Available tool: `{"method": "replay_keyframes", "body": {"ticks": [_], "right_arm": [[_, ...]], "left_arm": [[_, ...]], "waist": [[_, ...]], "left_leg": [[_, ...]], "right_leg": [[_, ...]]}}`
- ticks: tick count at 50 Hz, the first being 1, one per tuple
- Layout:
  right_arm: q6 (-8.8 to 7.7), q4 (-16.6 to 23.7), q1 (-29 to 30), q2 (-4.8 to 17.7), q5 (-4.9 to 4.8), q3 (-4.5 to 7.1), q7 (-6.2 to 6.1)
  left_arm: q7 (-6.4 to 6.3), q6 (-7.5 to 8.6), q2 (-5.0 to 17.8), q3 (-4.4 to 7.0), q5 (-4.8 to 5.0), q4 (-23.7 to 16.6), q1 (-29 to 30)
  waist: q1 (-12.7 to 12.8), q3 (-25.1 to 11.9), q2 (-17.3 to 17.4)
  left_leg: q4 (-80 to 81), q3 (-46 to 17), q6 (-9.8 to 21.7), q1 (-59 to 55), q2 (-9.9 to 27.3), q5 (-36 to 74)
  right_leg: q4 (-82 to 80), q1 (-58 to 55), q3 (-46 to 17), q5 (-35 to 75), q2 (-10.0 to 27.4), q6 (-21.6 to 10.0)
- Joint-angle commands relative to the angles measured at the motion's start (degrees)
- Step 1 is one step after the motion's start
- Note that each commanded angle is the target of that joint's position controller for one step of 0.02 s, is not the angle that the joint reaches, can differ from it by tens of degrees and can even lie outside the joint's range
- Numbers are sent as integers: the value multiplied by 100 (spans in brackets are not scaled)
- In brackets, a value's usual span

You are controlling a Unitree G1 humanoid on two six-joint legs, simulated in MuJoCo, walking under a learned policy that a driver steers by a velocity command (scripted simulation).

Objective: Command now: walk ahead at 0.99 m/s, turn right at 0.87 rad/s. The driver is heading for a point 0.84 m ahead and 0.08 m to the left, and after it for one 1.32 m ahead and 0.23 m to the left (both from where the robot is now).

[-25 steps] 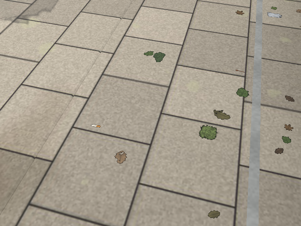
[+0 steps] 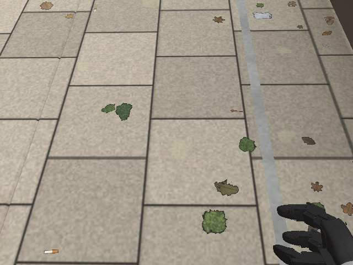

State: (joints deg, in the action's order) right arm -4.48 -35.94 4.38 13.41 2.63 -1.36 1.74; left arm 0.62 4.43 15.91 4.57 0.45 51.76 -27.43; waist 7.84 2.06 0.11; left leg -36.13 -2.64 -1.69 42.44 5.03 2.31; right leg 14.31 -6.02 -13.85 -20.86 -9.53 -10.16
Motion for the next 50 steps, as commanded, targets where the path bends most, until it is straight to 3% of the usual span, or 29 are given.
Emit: {"method": "replay_keyframes", "body": {"ticks": [1,3,4,5,6,7,8,9,11,16,20,23,25,26,27,28,29,30,31,32,33,37,41,44,46,47,48,49,50], "right_arm": [[-67,368,-186,727,-66,210,-104],[-93,-90,-1994,1265,-149,471,-285],[-91,-391,-3177,1531,-70,605,-409],[-145,-469,-3363,1879,227,692,-406],[-98,-454,-2998,1720,139,738,-244],[-96,-369,-2320,1105,82,646,-183],[-99,-451,-2091,800,64,580,-140],[-121,-616,-2205,688,96,544,-132],[-206,-998,-2558,456,32,450,-117],[-382,-1259,-2805,739,-143,472,-77],[-415,-1425,-3084,990,-254,486,-47],[-347,-1596,-3367,1409,-230,520,-86],[-188,-1654,-3263,1606,-195,554,-196],[-162,-1552,-3217,1373,-204,495,-203],[-158,-1323,-3770,313,-254,299,-159],[-103,-1321,-4115,641,-515,388,-240],[-53,-1248,-3366,934,-420,471,-302],[-28,-1203,-3031,772,-368,443,-283],[38,-1261,-2981,653,-314,453,-252],[23,-1164,-2899,668,-583,558,-295],[100,-1104,-2881,678,-641,583,-293],[319,-625,-2297,289,-445,551,-231],[258,-477,-1997,343,-337,541,68],[353,-331,-2199,796,-327,710,214],[383,-377,-2995,1306,-364,941,155],[367,-422,-3298,1509,-381,1043,39],[322,-244,-2677,1927,-325,1056,-41],[183,243,-2329,2063,1,1015,28],[170,522,-1979,1877,-116,1016,89]], "left_arm": [[-76,88,1151,252,26,-327,165],[-42,145,1469,303,-101,-378,581],[-30,204,1088,212,-181,-464,839],[-39,197,-114,-68,20,-612,-35],[-76,152,266,-143,72,-658,-179],[-76,77,549,-96,-66,-607,483],[-2,42,585,-99,-166,-705,929],[71,13,529,-116,-226,-817,1265],[200,-81,236,-209,-295,-1010,1360],[302,-109,261,-373,-340,-1640,2484],[447,-23,144,-536,-261,-1880,3287],[301,16,362,-474,-327,-1834,3069],[111,23,796,-252,-387,-1278,1230],[3,44,1140,-116,-488,-991,302],[-77,98,1651,-13,-646,-978,127],[-43,37,1604,29,-503,-1083,104],[-17,54,1101,-53,-367,-1092,667],[0,120,700,-149,-308,-1038,982],[-2,150,490,-185,-295,-970,1106],[38,232,431,-138,-24,-1087,1529],[37,277,339,-142,-47,-1048,1691],[-162,260,396,-79,-34,-1049,2424],[-401,99,748,21,45,-1026,2306],[-414,-67,1021,98,205,-1096,2353],[-366,-176,1033,128,242,-1208,2505],[-282,-181,795,61,213,-1221,2449],[-160,-153,90,-108,-134,-1308,1877],[-81,-90,460,-105,-87,-1448,1214],[-41,-32,1011,-13,9,-1485,1659]], "waist": [[-527,-361,-380],[-1590,-1330,-481],[-2108,-1798,-310],[-1357,-2417,1637],[-1228,-2627,1733],[-1172,-1443,733],[-1128,-825,114],[-1099,-512,-62],[-853,-207,297],[-720,424,358],[-864,599,255],[-653,163,569],[280,-891,751],[600,-1388,593],[-44,-2160,-1141],[-108,-3074,-1183],[-282,-2046,-328],[-419,-1152,-269],[-607,-755,-229],[-685,-836,-656],[-861,-797,-707],[-1187,38,-508],[-992,-312,-354],[-1207,-569,-467],[-1677,-913,-357],[-1850,-843,221],[-978,-544,1892],[-710,-2012,1741],[-994,-2137,762]], "left_leg": [[693,409,189,-2434,-719,129],[718,369,349,-4238,-616,-423],[407,-27,457,-5531,-81,-1356],[619,-2862,1130,-7099,1865,-2159],[1751,-4859,1451,-6834,2044,-3645],[2093,-3944,1334,-5726,1626,-4206],[2141,-3152,1277,-4907,1378,-3539],[2175,-2527,1198,-4428,1141,-2784],[2386,-1807,1116,-3835,861,-2262],[3169,-539,1114,-3368,694,-956],[3931,346,999,-2944,503,749],[2695,497,932,-4172,690,4325],[354,471,780,-4075,683,4798],[-1335,459,701,-2993,348,3118],[-3603,421,625,-1431,-436,-2834],[-4913,-152,611,-800,-769,-3140],[-4667,-173,587,-554,-366,-2410],[-4288,-49,528,-464,-249,-2257],[-3981,-46,459,-553,-109,-2240],[-3957,-303,291,-671,117,-2230],[-3838,-260,243,-871,186,-2141],[-2421,196,58,-842,199,-1528],[-481,856,164,-1723,-294,435],[-234,1110,530,-2129,-636,-96],[163,1041,945,-3113,-855,-353],[810,669,1144,-3865,-816,525],[390,-1022,1683,-4410,59,3843],[1162,-4041,3041,-5412,1262,2645],[1683,-4087,2864,-5299,1311,1241]], "right_leg": [[638,932,-730,5973,1048,-9],[2660,941,-662,6333,1078,156],[4195,1778,-428,5208,854,188],[6374,3670,106,-528,123,383],[6885,4424,412,-417,287,327],[6641,4600,525,345,723,323],[6373,4535,631,637,855,353],[6213,4502,621,630,963,352],[5912,4462,546,538,1101,384],[4487,5122,764,1239,1240,547],[2547,3472,1834,2517,1156,399],[2117,2963,1976,1892,777,219],[1814,947,1735,1435,598,117],[1878,-468,1165,1213,1260,122],[1782,-1807,-1055,1578,3241,48],[1079,-2003,-2806,2566,3913,-415],[1085,-1084,-1566,3677,3457,-287],[1058,-216,-642,4635,3190,-209],[918,319,7,5054,2930,-19],[784,517,552,5230,2652,-42],[598,816,822,5179,2605,-31],[-105,1987,1939,4849,2417,40],[399,1671,2792,4823,2017,292],[1400,1082,2777,5970,2255,459],[2981,1227,2718,5781,2254,647],[4344,1883,2651,3673,1854,918],[6214,3411,2434,-1683,785,1234],[7502,4505,1013,-1970,142,1415],[7420,4617,428,-1439,435,1267]]}}
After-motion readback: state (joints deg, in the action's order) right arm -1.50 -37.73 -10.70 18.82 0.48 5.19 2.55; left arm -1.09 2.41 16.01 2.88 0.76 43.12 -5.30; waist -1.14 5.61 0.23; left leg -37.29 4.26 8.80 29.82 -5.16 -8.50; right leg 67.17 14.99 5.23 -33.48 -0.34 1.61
